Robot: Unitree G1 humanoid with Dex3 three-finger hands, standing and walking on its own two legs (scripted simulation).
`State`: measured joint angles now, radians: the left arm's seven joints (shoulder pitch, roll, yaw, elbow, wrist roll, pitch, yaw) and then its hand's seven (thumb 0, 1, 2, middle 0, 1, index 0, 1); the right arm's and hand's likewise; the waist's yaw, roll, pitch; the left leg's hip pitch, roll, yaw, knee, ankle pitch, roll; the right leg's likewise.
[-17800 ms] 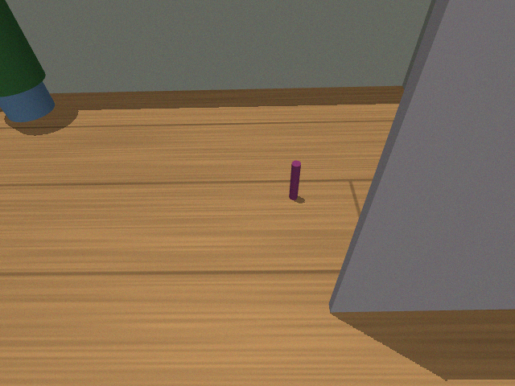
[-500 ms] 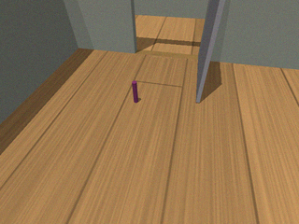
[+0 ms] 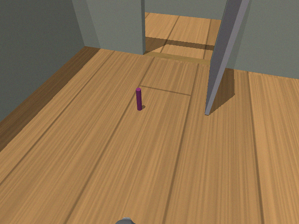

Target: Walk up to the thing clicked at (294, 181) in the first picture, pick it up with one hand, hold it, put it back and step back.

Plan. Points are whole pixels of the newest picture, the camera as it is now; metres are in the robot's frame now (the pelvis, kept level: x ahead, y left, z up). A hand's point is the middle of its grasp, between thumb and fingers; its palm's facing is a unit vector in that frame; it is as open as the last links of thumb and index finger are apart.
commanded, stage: walk up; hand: left
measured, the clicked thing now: (139, 99) +1.22 +0.17 -0.65
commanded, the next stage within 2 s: none
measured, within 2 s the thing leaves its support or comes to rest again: neither
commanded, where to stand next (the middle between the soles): +0.91 +0.00 m, yaw -3 degrees
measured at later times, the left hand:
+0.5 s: hand (87, 157) +0.37 +0.27 -0.13, palm faces -0.09 -0.90 -0.42, open 7.4 cm
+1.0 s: hand (90, 132) +0.51 +0.30 -0.16, palm faces -0.06 -0.93 -0.36, open 7.4 cm
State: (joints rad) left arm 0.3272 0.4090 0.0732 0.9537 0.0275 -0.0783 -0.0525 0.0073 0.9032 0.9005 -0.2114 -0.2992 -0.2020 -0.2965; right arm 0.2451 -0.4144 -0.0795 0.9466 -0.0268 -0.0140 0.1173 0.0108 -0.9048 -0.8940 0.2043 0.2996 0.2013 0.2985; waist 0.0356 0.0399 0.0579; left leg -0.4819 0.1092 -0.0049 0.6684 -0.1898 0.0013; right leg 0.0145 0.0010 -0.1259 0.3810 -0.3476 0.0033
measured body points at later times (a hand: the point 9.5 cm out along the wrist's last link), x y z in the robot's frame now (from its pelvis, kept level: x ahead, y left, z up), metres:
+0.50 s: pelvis +0.25 -0.01 -0.02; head +0.26 -0.03 +0.43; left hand +0.37 +0.32 -0.10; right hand +0.26 -0.34 -0.14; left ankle +0.15 +0.14 -0.72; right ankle +0.35 -0.13 -0.74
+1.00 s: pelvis +0.48 +0.02 -0.01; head +0.49 +0.05 +0.44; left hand +0.51 +0.35 -0.14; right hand +0.57 -0.30 -0.09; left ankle +0.55 +0.13 -0.73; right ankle +0.40 -0.12 -0.66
